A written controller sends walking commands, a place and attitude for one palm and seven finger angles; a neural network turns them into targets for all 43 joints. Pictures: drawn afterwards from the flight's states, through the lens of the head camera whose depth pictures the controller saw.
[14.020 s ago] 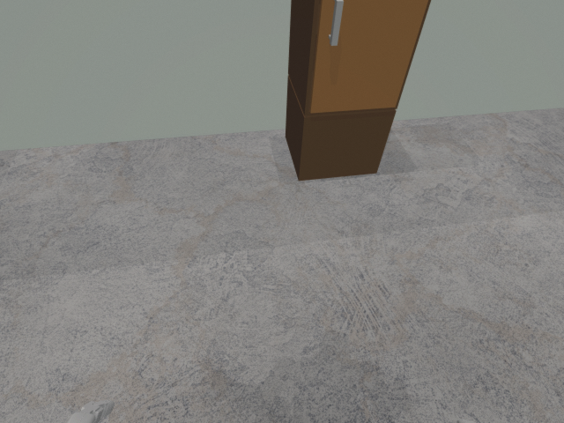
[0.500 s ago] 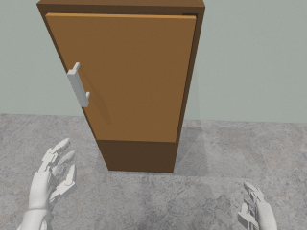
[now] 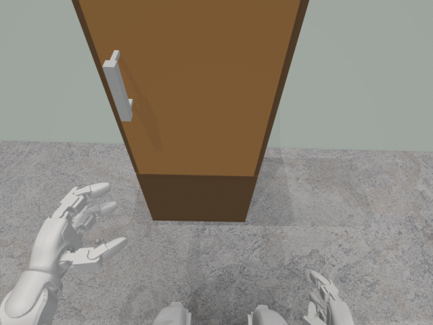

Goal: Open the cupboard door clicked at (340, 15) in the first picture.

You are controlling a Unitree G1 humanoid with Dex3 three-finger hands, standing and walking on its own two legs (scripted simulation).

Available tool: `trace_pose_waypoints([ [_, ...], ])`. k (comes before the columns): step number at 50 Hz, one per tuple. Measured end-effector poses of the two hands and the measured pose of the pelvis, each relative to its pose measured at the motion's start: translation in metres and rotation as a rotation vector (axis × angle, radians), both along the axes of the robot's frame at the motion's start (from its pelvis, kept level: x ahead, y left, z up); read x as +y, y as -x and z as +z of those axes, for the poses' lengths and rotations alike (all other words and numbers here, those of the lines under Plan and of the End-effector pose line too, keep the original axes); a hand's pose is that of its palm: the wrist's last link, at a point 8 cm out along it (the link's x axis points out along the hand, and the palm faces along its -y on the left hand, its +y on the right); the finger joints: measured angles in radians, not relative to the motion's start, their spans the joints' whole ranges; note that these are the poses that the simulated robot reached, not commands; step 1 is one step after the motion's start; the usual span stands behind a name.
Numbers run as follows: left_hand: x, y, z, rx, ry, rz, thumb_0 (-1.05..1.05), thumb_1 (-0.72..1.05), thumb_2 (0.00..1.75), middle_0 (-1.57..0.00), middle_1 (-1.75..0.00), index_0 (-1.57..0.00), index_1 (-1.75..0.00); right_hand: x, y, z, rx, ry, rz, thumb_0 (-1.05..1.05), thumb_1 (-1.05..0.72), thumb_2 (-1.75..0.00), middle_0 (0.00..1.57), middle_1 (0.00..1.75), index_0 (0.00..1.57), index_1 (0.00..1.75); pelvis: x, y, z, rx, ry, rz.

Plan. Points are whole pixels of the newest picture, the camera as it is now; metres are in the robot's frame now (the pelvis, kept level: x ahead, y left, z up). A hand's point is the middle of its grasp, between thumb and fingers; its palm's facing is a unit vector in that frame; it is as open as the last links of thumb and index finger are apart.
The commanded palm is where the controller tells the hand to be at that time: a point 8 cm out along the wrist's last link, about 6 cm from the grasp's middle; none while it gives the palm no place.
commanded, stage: raise the hand with hooked fingers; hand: left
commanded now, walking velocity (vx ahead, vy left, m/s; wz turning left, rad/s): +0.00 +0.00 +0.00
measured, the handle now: (121, 87) +0.57 +0.24 +0.10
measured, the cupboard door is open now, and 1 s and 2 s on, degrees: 0 0 0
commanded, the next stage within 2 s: move the hooked fingers beside the handle in 1.32 s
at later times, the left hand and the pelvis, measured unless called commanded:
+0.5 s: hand (62, 205) +0.28 +0.26 +0.10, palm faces +0.06 -1.00 -0.06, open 13.5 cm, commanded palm +0.26 +0.31 +0.10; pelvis +0.03 +0.00 +0.02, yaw +1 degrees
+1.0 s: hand (74, 170) +0.33 +0.25 +0.12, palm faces +0.02 -1.00 -0.02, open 14.0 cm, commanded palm +0.30 +0.30 +0.12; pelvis +0.04 -0.02 +0.03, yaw +0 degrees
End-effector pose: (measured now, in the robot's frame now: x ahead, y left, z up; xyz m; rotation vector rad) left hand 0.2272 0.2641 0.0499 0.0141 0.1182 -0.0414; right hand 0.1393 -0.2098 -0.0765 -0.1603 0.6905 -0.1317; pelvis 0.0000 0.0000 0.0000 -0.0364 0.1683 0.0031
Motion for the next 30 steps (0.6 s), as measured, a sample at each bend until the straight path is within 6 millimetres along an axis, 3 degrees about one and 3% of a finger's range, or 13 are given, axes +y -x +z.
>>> trace_pose_waypoints([
  [3, 0.013, 0.004, 0.008, -0.011, -0.025, 0.073, 0.01, 0.12, 0.57, -0.26, -0.80, -0.26, -0.80, -0.003, 0.011, 0.004, 0.023, 0.019, -0.007, 0.02, -0.90, -0.90, 0.20, 0.30, 0.20, 0.30, 0.006, -0.002, 0.005, 0.002, -0.004, -0.005],
  [7, 0.024, 0.008, 0.017, -0.070, -0.066, 0.112, 0.01, 0.03, 0.53, -0.27, -0.86, -0.26, -0.86, -0.011, 0.011, 0.008, 0.033, 0.071, 0.026, 0.02, -0.90, -0.90, 0.20, 0.30, 0.20, 0.30, 0.012, -0.004, 0.005, 0.005, -0.002, 0.003],
  [15, 0.032, -0.007, 0.017, -0.070, -0.047, 0.058, 0.00, -0.16, 0.45, -0.28, -0.98, -0.28, -0.98, -0.024, -0.022, 0.027, -0.039, 0.138, 0.040, 0.02, -0.90, -0.90, 0.20, 0.30, 0.20, 0.30, 0.013, -0.011, 0.008, -0.006, 0.004, 0.011],
  [21, 0.040, -0.021, 0.040, -0.112, -0.051, 0.086, 0.00, -0.30, 0.39, -0.29, -1.07, -0.29, -1.07, -0.020, -0.050, 0.045, -0.114, 0.124, 0.061, 0.02, -0.90, -0.90, 0.20, 0.30, 0.20, 0.30, 0.008, -0.020, 0.016, -0.024, 0.007, 0.016],
  [30, 0.049, -0.040, 0.051, -0.059, -0.038, 0.101, -0.01, -0.45, 0.32, -0.30, -1.17, -0.30, -1.17, -0.019, -0.064, 0.043, -0.089, 0.084, 0.090, 0.01, -0.90, -0.90, 0.20, 0.30, 0.20, 0.30, -0.003, -0.030, 0.024, -0.031, -0.001, 0.020],
])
